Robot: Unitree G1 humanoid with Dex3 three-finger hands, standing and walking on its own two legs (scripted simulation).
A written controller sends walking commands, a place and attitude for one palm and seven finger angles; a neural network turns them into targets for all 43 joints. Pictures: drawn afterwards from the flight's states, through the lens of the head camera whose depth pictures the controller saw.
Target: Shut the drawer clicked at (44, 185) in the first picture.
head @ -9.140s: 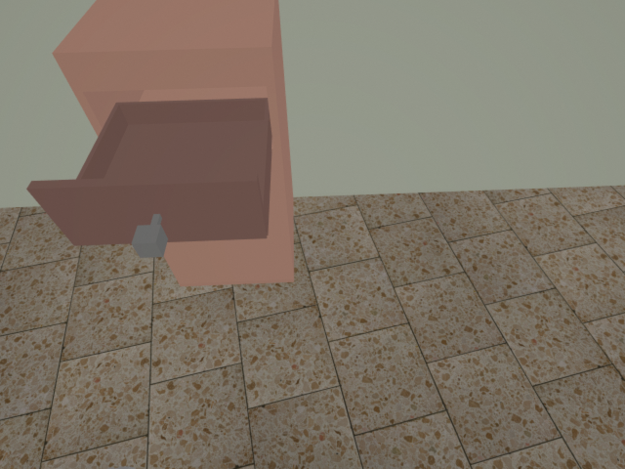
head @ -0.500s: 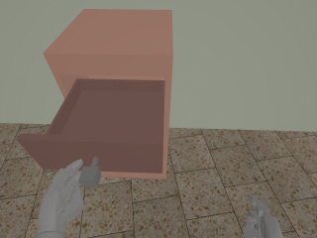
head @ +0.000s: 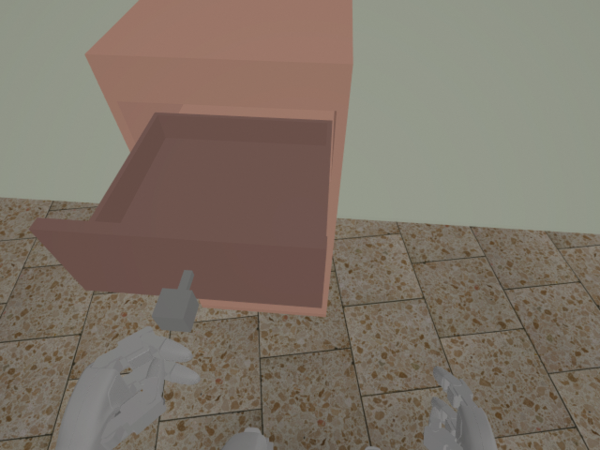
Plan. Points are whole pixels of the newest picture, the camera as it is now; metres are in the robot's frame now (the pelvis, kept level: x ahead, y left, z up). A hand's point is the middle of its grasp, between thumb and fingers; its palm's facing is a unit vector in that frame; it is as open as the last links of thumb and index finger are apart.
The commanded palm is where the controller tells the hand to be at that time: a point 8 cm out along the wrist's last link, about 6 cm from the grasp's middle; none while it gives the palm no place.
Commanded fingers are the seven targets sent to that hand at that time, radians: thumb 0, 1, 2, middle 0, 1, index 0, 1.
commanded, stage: raise the hand and make a fist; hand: left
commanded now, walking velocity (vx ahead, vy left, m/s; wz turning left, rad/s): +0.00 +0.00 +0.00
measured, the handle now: (181, 296) +0.31 +0.19 +0.03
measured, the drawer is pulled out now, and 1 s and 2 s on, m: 0.30 0.30 0.30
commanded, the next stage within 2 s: bring the fist close to the handle in 1.10 s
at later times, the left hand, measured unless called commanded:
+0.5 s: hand (127, 415) +0.15 +0.18 +0.10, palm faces +0.01 -1.00 -0.04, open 3.1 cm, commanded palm +0.10 +0.23 +0.11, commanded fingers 0.00 0.90 0.90 -1.40 -1.60 -1.40 -1.60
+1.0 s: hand (139, 410) +0.15 +0.16 +0.12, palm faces -0.01 -1.00 -0.06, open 3.3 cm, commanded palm +0.10 +0.21 +0.13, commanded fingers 0.00 0.90 0.90 -1.40 -1.60 -1.40 -1.60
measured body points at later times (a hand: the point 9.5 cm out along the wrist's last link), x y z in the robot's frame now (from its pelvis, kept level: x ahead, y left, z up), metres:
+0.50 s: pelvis +0.01 +0.02 +0.01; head +0.01 +0.02 +0.46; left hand +0.14 +0.23 +0.11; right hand +0.22 -0.19 -0.02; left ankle +0.04 +0.12 -0.67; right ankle +0.00 -0.11 -0.67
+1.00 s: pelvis +0.02 +0.01 +0.02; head +0.02 +0.00 +0.47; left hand +0.15 +0.21 +0.12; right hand +0.20 -0.21 -0.03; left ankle +0.04 +0.12 -0.67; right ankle +0.00 -0.11 -0.67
